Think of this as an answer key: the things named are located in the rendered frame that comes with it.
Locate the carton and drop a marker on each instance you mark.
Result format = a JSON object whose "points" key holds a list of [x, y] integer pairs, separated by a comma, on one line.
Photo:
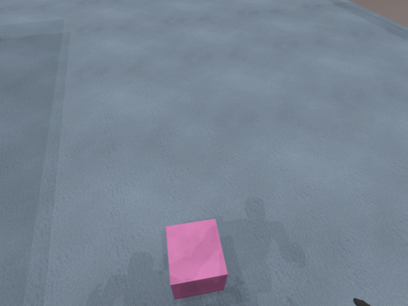
{"points": [[196, 260]]}

